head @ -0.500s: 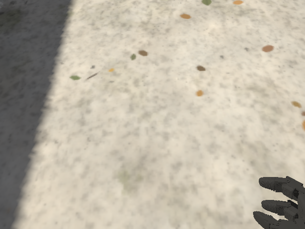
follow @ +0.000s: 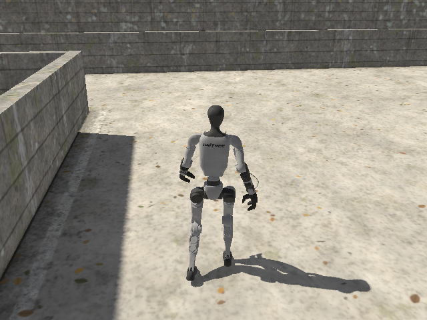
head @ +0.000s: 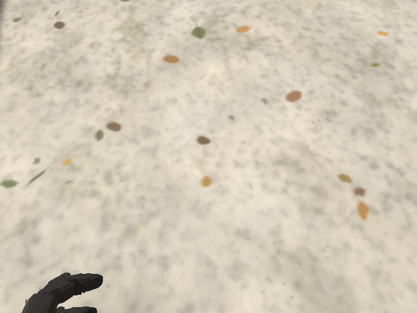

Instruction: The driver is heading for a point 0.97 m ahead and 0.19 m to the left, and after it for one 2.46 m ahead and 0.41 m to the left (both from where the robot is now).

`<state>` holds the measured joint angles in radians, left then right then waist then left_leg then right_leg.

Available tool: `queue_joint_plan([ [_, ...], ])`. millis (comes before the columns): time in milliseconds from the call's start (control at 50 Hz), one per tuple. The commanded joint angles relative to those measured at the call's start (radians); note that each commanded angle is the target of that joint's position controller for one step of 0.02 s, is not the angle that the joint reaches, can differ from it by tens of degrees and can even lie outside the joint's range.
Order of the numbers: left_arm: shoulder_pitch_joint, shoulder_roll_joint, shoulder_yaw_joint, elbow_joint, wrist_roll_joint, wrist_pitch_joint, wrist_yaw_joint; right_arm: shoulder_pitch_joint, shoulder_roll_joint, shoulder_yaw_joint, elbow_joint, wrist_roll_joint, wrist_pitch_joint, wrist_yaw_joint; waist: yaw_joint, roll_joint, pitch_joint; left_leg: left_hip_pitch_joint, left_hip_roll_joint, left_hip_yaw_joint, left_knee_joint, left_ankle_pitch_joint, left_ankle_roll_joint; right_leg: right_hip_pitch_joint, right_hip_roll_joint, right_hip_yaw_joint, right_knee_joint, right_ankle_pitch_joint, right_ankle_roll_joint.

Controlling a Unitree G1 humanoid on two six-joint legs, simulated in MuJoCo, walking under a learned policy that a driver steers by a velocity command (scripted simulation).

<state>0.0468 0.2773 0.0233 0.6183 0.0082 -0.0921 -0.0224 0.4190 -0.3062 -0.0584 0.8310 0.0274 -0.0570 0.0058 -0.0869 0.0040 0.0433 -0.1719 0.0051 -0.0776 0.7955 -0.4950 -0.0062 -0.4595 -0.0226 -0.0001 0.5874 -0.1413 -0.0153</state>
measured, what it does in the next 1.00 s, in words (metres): walks ahead, turning left: left foot, then right foot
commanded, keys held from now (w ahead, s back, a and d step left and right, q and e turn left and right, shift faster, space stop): w+q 0.58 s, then w+e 0.42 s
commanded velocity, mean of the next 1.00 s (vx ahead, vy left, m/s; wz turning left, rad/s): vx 0.50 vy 0.00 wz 0.27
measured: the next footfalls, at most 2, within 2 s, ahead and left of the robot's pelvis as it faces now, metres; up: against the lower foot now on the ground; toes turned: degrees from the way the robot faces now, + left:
left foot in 0.46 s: +0.37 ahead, +0.17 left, +0.00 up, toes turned +19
right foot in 1.00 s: +0.75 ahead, +0.08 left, +0.00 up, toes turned +14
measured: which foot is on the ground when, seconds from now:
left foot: up 0.00-0.44, down 0.46-1.00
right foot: down 0.00-0.48, up 0.50-0.98, down 1.00-1.00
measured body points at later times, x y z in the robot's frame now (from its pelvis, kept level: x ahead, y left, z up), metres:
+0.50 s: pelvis +0.26 +0.06 -0.01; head +0.30 +0.08 +0.44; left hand +0.20 +0.35 -0.14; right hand +0.54 -0.12 -0.08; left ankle +0.34 +0.16 -0.73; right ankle +0.11 -0.12 -0.68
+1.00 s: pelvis +0.55 +0.12 +0.00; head +0.58 +0.13 +0.44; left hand +0.67 +0.41 -0.09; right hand +0.67 -0.15 -0.12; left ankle +0.34 +0.16 -0.72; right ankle +0.71 +0.07 -0.72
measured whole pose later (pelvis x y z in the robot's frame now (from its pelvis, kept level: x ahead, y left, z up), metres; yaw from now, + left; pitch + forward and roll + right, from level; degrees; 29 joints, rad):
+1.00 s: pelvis +0.55 +0.12 +0.00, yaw +16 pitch +2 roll +2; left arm 0.12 0.27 0.03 0.69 -0.02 -0.08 -0.06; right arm 0.33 -0.31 -0.06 0.81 0.00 -0.04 -0.01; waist -0.05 -0.03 0.01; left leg 0.11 -0.05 0.07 0.32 -0.45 0.04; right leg -0.53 0.00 -0.03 0.53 -0.04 -0.08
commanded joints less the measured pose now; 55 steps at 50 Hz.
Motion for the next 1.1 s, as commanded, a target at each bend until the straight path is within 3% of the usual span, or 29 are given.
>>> queue_joint_plan([
  [20,0.31,0.168,0.063,0.024,-0.006,0.005,0.007,-0.042,-0.13,-0.022,-0.118,0.026,-0.022,-0.006,0.183,-0.176,-0.181,-0.612,0.039,-0.048,0.471,0.028,0.017,0.633,-0.358,0.534,-0.298,-0.326,-0.186],
  [40,0.253,0.138,0.053,0.025,-0.002,0.002,0.004,-0.076,-0.12,-0.022,-0.12,0.016,-0.017,-0.009,0.156,-0.126,-0.131,-0.578,0.074,-0.033,0.448,0.104,0.014,0.536,-0.314,0.42,-0.313,-0.198,-0.17],
  [60,0.211,0.111,0.048,0.031,0.004,-0.001,0.002,-0.095,-0.109,-0.025,-0.123,0.005,-0.01,-0.008,0.131,-0.123,-0.09,-0.551,0.098,-0.035,0.406,0.157,0.011,0.461,-0.279,0.333,-0.338,-0.097,-0.165],
  [100,0.175,0.092,0.049,0.043,0.01,-0.015,0.005,-0.087,-0.073,-0.024,-0.12,0.007,0.011,-0.002,0.098,-0.128,-0.064,-0.476,0.12,-0.029,0.371,0.217,0.005,0.376,-0.249,0.207,-0.39,0.034,-0.162],
  [180,0.179,0.122,0.067,0.081,0.004,-0.03,0.017,-0.162,-0.035,-0.016,-0.161,-0.004,0.033,0.003,0.091,-0.068,-0.011,-0.526,0.127,-0.031,0.239,0.326,-0.014,0.367,-0.255,0.063,-0.444,0.173,-0.18],
  [280,0.212,0.171,0.083,0.115,-0.004,-0.013,0.03,-0.309,-0.012,0.001,-0.211,-0.005,0.023,0.036,0.14,-0.042,0.035,-0.485,0.108,0.045,-0.033,0.511,0.004,0.396,-0.242,-0.093,-0.462,0.197,-0.157],
  [340,0.251,0.195,0.094,0.141,-0.021,0.002,0.03,-0.388,-0.022,0.002,-0.252,-0.003,0.025,0.051,0.159,-0.037,0.062,-0.493,0.098,0.079,-0.117,0.48,0.035,0.474,-0.264,-0.137,-0.438,0.226,-0.138],
  [380,0.258,0.214,0.101,0.151,-0.031,0.016,0.031,-0.407,-0.04,-0.005,-0.274,-0.005,0.027,0.058,0.147,-0.047,0.054,-0.469,0.07,0.114,-0.15,0.407,0.067,0.53,-0.274,-0.166,-0.375,0.374,-0.12],
  [420,0.25,0.247,0.11,0.148,-0.041,0.03,0.036,-0.342,-0.079,-0.027,-0.275,-0.009,0.035,0.058,0.093,-0.082,-0.017,-0.334,-0.001,0.176,-0.152,0.305,0.11,0.557,-0.267,-0.2,-0.212,0.714,-0.099],
  [440,0.238,0.252,0.111,0.145,-0.046,0.039,0.038,-0.223,-0.115,-0.05,-0.249,-0.006,0.039,0.053,0.02,-0.077,-0.085,-0.173,-0.049,0.199,-0.188,0.307,0.14,0.525,-0.243,-0.226,-0.04,0.807,-0.079],
  [460,0.243,0.227,0.099,0.139,-0.041,0.039,0.042,-0.051,-0.177,-0.085,-0.201,-0.002,0.047,0.037,-0.065,-0.046,-0.175,0.102,-0.074,0.167,-0.233,0.354,0.179,0.38,-0.203,-0.243,0.2,0.712,-0.041],
  [480,0.293,0.111,0.063,0.104,0.005,0.03,0.04,0.016,-0.279,-0.109,-0.182,0.006,0.055,0.015,-0.028,0.182,-0.237,0.405,0.151,-0.214,-0.262,0.351,0.278,0.016,-0.099,-0.238,0.553,-0.01,0.018],
  [500,0.308,0.078,0.039,0.057,0.0,-0.004,0.031,-0.019,-0.311,-0.1,-0.23,-0.001,0.033,0.024,0.023,0.25,-0.408,0.574,0.333,-0.774,-0.45,0.109,0.456,-0.245,0.074,-0.001,0.795,-0.487,0.047],
  [520,0.179,0.178,0.062,0.037,-0.039,-0.029,0.02,-0.032,-0.218,-0.075,-0.228,-0.004,0.015,0.034,-0.037,0.103,-0.334,0.532,0.319,-0.701,-0.523,0.083,0.393,-0.352,0.013,0.104,0.816,-0.408,0.031],
  [540,0.139,0.178,0.059,0.018,-0.052,-0.044,0.016,-0.063,-0.183,-0.064,-0.219,-0.007,0.003,0.034,-0.013,0.086,-0.205,0.403,0.283,-0.556,-0.526,0.14,0.354,-0.371,-0.025,0.088,0.748,-0.314,0.01],
  [560,0.144,0.164,0.058,0.035,-0.031,-0.049,0.025,-0.13,-0.156,-0.055,-0.222,-0.006,-0.002,0.032,0.037,0.005,-0.135,0.259,0.235,-0.444,-0.52,0.252,0.316,-0.313,-0.069,0.087,0.661,-0.243,0.01],
  [580,0.157,0.173,0.065,0.043,-0.007,-0.045,0.031,-0.18,-0.125,-0.045,-0.233,-0.012,-0.004,0.028,0.072,0.018,-0.103,0.155,0.198,-0.365,-0.528,0.372,0.298,-0.245,-0.093,0.091,0.583,-0.195,0.017],
  [620,0.215,0.155,0.062,0.073,-0.003,-0.02,0.023,-0.217,-0.091,-0.032,-0.237,-0.029,-0.01,0.019,0.107,0.046,-0.106,0.06,0.179,-0.27,-0.562,0.539,0.295,-0.155,-0.116,0.071,0.534,-0.132,0.038],
  [680,0.183,0.111,0.048,0.075,-0.005,0.005,0.022,-0.177,-0.112,-0.031,-0.192,-0.029,-0.024,0.007,0.094,0.043,-0.071,0.005,0.161,-0.137,-0.6,0.676,0.284,-0.168,-0.123,0.041,0.424,-0.018,0.071],
  [760,0.071,0.084,0.033,0.056,-0.019,0.001,0.01,-0.145,-0.118,-0.025,-0.152,-0.031,-0.026,-0.003,0.04,0.055,-0.021,0.014,0.123,-0.015,-0.637,0.592,0.22,-0.167,-0.104,0.022,0.168,0.25,0.056],
  [820,-0.005,0.076,0.026,0.034,-0.031,-0.004,-0.006,-0.108,-0.139,-0.027,-0.116,-0.031,-0.03,-0.003,0.003,0.049,0.019,0.066,0.162,0.007,-0.665,0.515,0.21,-0.163,-0.079,0.014,0.048,0.329,0.035],
  [900,-0.057,0.079,0.026,-0.002,-0.033,-0.006,-0.035,-0.077,-0.143,-0.034,-0.072,-0.026,-0.014,-0.005,-0.009,0.032,0.049,0.249,0.229,0.037,-0.611,0.613,0.197,-0.257,-0.048,0.026,-0.027,0.213,-0.014],
  [960,0.007,0.103,0.038,-0.008,-0.024,-0.002,-0.047,-0.105,-0.168,-0.042,-0.072,-0.024,0.004,-0.018,0.043,0.066,-0.017,0.318,0.235,0.081,-0.464,1.013,0.16,-0.154,0.015,-0.037,-0.034,0.062,-0.064],
  [1000,0.226,0.177,0.08,0.035,-0.02,0.006,-0.035,-0.132,-0.174,-0.04,-0.086,-0.025,0.022,-0.033,0.167,0.06,-0.16,0.249,0.18,0.145,-0.138,1.246,0.112,0.162,0.09,-0.079,-0.066,0.064,-0.118],
  [1020,0.377,0.252,0.102,0.053,-0.021,0.014,-0.021,-0.108,-0.139,-0.022,-0.11,-0.045,0.017,-0.043,0.216,-0.049,-0.28,0.015,0.139,0.169,0.171,0.945,0.073,0.473,-0.067,0.158,-0.056,0.123,-0.186],
  [1040,0.386,0.304,0.11,0.052,-0.03,0.008,-0.025,0.017,-0.015,0.017,-0.135,-0.06,-0.009,-0.019,0.118,-0.293,-0.382,-0.425,-0.091,0.093,0.502,0.001,0.005,0.816,-0.289,0.708,-0.149,-0.08,-0.38],
  [1060,0.415,0.198,0.085,0.049,-0.036,0.01,-0.02,-0.073,-0.105,0.005,-0.129,-0.033,-0.043,-0.001,0.194,-0.18,-0.406,-0.544,-0.062,-0.057,0.588,-0.056,0.019,0.863,-0.288,0.793,-0.25,-0.209,-0.357],
  [1080,0.364,0.177,0.078,0.041,-0.027,0.012,-0.013,-0.173,-0.14,-0.004,-0.167,0.002,-0.065,0.012,0.202,-0.127,-0.261,-0.61,-0.011,-0.054,0.567,0.033,0.033,0.757,-0.264,0.653,-0.277,-0.178,-0.315],
  [1100,0.309,0.177,0.078,0.026,-0.023,0.014,-0.009,-0.223,-0.127,0.002,-0.182,-0.005,-0.079,0.01,0.175,-0.016,-0.178,-0.593,0.029,-0.039,0.494,0.101,0.038,0.618,-0.229,0.561,-0.289,-0.089,-0.293],
])
Velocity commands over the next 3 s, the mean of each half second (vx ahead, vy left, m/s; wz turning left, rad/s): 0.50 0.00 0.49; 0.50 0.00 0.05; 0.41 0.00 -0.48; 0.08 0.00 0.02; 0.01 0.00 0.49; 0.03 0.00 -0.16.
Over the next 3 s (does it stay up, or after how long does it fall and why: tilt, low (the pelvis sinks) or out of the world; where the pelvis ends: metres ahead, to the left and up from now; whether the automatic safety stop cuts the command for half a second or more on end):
stays up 0.91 0.16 0.01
